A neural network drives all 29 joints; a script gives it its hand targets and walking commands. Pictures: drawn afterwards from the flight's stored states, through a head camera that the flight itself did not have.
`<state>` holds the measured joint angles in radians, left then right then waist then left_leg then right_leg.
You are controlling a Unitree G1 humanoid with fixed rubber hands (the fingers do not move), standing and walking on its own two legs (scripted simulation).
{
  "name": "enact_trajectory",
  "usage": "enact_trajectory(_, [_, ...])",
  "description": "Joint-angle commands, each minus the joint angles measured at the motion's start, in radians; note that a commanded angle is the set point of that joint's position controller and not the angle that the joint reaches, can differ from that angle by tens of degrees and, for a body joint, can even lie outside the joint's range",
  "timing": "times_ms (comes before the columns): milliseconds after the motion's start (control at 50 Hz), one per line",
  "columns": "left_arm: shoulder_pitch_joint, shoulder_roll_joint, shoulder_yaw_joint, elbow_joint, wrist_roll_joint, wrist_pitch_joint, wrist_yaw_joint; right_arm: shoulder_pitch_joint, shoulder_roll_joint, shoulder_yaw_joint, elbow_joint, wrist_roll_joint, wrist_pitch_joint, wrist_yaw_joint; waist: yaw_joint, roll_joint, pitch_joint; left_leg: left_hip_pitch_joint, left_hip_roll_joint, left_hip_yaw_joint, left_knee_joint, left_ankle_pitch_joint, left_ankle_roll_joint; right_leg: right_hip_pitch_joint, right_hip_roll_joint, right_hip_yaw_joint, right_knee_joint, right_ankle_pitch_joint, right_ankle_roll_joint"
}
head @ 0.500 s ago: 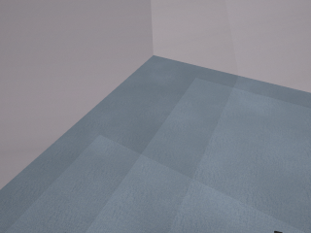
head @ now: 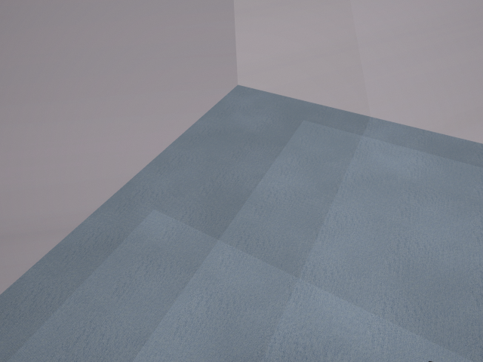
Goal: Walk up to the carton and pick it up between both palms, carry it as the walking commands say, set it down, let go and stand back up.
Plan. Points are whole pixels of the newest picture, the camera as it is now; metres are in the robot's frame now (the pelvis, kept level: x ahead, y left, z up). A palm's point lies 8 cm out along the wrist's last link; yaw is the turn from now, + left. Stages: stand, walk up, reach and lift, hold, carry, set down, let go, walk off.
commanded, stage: stand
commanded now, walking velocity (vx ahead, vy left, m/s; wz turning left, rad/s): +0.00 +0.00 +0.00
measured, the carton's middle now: out of the picture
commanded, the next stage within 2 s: walk up in 0.72 s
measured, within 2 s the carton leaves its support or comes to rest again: neither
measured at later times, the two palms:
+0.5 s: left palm out of the picture +0.11 +0.31 -0.10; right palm out of the picture +0.11 -0.31 -0.10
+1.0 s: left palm out of the picture +0.10 +0.31 -0.11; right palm out of the picture +0.10 -0.32 -0.11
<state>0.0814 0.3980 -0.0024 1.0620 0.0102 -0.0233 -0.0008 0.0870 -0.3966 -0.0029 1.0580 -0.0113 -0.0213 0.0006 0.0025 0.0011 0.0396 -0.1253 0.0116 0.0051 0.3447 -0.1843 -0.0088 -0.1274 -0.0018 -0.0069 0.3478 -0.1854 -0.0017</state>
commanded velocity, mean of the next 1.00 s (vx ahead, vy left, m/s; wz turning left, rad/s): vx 0.01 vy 0.00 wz -0.04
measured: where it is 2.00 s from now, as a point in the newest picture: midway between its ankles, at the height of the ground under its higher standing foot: outside the picture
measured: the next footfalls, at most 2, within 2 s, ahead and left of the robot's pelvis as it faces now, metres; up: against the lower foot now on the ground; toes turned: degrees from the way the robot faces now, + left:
right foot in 1.72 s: -0.09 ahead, -0.08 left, +0.00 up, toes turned -33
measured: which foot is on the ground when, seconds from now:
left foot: down 0.00-1.00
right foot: down 0.00-1.00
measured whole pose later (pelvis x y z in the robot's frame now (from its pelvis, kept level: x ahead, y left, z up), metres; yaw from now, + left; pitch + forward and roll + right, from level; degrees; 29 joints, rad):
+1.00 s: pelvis +0.00 +0.00 -0.01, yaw -4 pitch -1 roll +0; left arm 0.13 0.38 0.06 0.99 0.01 0.03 -0.02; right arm 0.10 -0.38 -0.04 0.98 -0.02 0.03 -0.03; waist 0.03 0.01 0.05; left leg -0.19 0.04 0.06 0.47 -0.27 -0.02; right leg -0.22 0.02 0.04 0.48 -0.25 -0.01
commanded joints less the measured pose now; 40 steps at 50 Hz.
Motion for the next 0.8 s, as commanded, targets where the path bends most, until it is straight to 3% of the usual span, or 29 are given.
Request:
enact_trajectory(0, [-0.038, 0.174, 0.03, -0.041, 0.0, -0.009, 0.005, -0.036, -0.173, -0.03, -0.041, 0.0, -0.009, -0.004, 0.0, 0.0, -0.057, 0.009, 0.117, -0.094, -0.053, 0.105, 0.033, 0.002, -0.124, 0.1, -0.059, 0.106, -0.029])
enact_trajectory(780, [-0.032, 0.177, 0.035, -0.041, 0.0, -0.006, 0.007, -0.031, -0.177, -0.032, -0.038, 0.0, -0.005, -0.007, -0.001, 0.0, -0.059, 0.03, 0.122, -0.09, -0.064, 0.141, 0.03, 0.023, -0.128, 0.097, -0.069, 0.145, -0.028])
